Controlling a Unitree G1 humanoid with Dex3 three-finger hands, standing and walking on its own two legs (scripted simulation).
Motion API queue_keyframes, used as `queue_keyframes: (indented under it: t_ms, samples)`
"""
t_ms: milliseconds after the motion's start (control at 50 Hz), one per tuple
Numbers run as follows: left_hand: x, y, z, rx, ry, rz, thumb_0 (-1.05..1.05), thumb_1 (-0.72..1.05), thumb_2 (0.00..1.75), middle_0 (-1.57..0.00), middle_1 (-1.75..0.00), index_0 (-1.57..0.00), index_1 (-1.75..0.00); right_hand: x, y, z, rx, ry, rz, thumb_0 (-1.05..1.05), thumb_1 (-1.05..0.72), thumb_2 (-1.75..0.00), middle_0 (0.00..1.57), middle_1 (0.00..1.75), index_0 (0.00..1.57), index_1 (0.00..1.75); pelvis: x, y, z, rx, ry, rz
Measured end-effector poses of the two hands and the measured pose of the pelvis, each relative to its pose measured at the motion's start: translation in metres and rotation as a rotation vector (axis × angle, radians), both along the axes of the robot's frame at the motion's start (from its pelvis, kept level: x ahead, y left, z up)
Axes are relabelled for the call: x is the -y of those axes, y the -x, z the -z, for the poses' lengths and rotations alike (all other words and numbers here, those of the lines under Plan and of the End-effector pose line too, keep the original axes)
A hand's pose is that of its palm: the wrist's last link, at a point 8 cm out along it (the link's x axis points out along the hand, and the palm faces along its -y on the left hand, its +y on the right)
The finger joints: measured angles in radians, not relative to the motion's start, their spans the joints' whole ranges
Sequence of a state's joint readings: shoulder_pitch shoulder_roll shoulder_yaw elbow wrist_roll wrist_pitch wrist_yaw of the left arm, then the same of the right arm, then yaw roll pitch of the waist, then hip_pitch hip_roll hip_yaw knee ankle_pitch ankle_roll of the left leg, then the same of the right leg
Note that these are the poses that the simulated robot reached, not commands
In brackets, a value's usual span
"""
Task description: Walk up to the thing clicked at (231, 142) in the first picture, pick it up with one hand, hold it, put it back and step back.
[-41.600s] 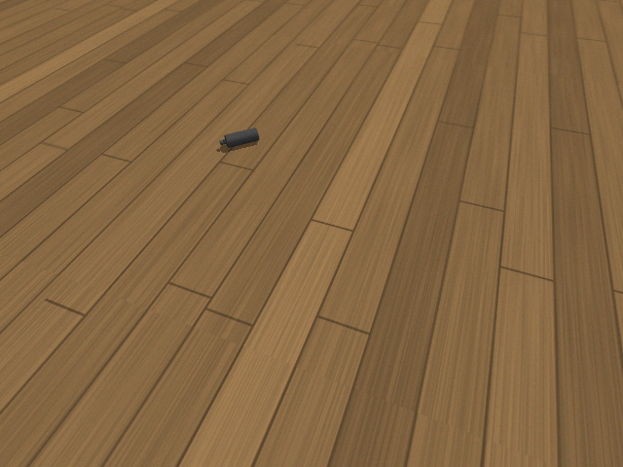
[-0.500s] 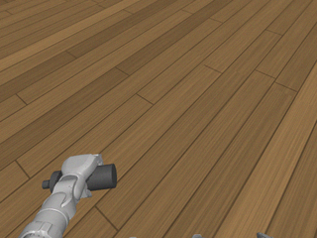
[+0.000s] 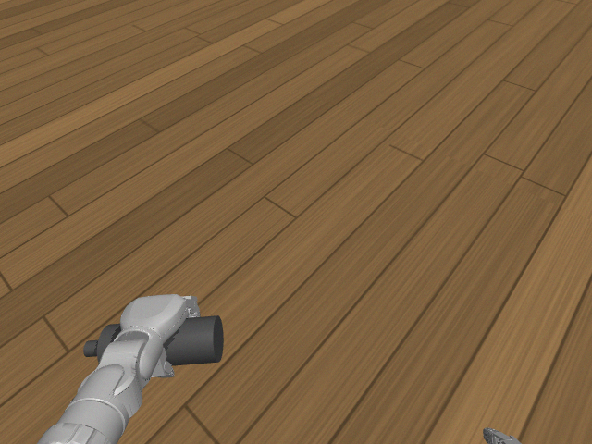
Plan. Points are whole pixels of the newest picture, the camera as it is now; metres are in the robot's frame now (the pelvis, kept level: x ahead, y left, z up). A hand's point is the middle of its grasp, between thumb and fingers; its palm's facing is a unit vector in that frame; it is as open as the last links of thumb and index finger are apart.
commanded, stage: hold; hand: left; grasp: from above
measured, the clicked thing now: (153, 343) +0.31 +0.25 -0.09
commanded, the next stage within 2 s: crouch in 1.44 s
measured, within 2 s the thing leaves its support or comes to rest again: neither
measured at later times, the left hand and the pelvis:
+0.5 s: hand (161, 355) +0.27 +0.21 -0.05, palm faces -0.50 -0.04 -0.87, open 9.9 cm; pelvis -0.01 -0.01 +0.01, yaw +0 degrees
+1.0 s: hand (157, 356) +0.27 +0.21 -0.04, palm faces -0.48 -0.05 -0.87, open 9.9 cm; pelvis -0.02 -0.01 +0.01, yaw +0 degrees
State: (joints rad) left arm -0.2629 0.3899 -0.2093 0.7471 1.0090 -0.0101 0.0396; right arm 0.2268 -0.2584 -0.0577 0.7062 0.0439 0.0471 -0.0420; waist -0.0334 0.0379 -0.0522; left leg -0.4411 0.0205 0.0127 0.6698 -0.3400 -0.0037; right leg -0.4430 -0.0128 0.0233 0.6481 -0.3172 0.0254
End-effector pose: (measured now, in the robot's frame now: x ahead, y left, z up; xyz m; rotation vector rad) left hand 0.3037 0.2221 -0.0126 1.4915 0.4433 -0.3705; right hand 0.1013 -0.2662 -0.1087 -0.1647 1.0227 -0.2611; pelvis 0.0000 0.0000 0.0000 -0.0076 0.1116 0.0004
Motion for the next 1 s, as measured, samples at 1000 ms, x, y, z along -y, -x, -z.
queue_keyframes:
  t_ms: [1000]
  samples:
    - [0.008, 0.030, -0.035, 0.019, 0.008, 0.019, 0.00, 0.01, 0.58, -0.61, -0.73, -0.63, -0.69, -0.004, -0.014, -0.019, 0.098, -0.018, -0.049, 0.01, -0.91, -0.89, 0.20, 0.30, 0.20, 0.30, 0.007, 0.022, -0.012, 0.098, -0.011, 0.001]
